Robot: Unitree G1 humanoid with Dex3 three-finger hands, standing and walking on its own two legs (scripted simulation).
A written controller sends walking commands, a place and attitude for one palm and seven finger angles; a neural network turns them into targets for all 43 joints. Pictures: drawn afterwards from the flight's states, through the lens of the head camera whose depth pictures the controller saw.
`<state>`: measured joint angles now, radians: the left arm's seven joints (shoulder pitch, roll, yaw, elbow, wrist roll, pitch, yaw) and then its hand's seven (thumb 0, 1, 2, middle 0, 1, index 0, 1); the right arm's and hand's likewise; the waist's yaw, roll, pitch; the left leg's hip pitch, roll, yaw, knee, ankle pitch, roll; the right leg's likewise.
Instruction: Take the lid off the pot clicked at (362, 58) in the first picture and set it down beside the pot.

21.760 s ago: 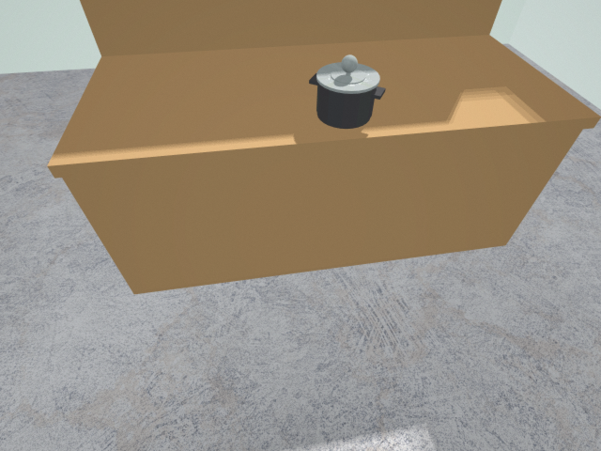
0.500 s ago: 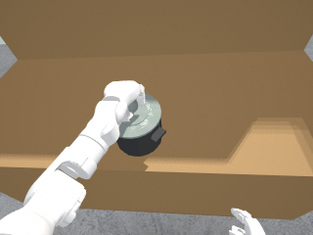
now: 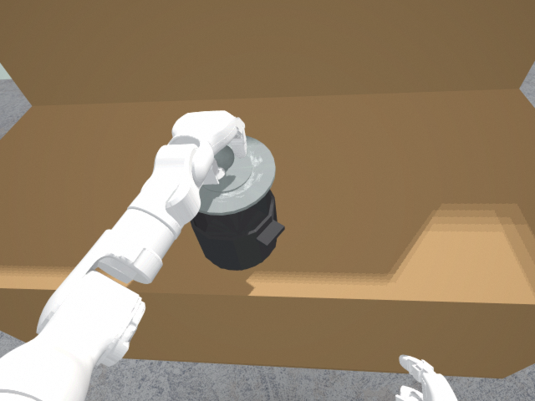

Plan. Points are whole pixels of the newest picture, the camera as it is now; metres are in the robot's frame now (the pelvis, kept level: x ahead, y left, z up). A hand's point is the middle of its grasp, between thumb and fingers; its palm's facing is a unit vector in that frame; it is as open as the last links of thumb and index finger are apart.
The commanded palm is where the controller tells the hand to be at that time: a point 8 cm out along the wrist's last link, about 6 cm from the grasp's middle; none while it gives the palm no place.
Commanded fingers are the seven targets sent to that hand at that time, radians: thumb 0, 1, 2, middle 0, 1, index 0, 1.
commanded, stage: lift the lid straight up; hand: left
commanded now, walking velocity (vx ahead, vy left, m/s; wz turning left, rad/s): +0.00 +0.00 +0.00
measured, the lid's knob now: (220, 157) +0.48 +0.09 +0.11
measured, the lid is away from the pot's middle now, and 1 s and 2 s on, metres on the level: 0.02 0.03 0.12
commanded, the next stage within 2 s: move the lid sideways beside the pot in 1.02 s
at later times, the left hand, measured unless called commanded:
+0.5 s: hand (208, 143) +0.44 +0.09 +0.17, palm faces -0.18 -0.02 -0.98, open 7.0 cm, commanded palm +0.42 +0.09 +0.25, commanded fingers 0.00 0.64 1.06 -0.80 -0.94 -0.87 -0.99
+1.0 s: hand (201, 124) +0.45 +0.09 +0.20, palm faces -0.19 -0.02 -0.98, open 7.0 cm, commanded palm +0.43 +0.10 +0.27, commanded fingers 0.00 0.64 1.06 -0.80 -0.94 -0.87 -0.99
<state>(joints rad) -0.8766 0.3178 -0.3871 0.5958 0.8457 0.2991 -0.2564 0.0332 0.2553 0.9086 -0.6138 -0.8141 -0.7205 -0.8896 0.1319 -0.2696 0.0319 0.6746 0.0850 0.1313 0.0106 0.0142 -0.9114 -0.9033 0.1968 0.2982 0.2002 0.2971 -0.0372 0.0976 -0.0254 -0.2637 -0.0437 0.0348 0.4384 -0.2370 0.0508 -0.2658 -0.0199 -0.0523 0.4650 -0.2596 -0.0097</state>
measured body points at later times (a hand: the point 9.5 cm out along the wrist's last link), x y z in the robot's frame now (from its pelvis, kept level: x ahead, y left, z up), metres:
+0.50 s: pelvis -0.01 +0.01 +0.00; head +0.01 -0.04 +0.45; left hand +0.44 +0.09 +0.23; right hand +0.16 -0.22 -0.12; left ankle -0.01 +0.09 -0.74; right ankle -0.02 -0.11 -0.74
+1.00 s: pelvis +0.00 +0.01 +0.00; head +0.02 -0.03 +0.45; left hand +0.46 +0.09 +0.25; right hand +0.15 -0.23 -0.13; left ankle -0.01 +0.09 -0.74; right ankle -0.02 -0.11 -0.74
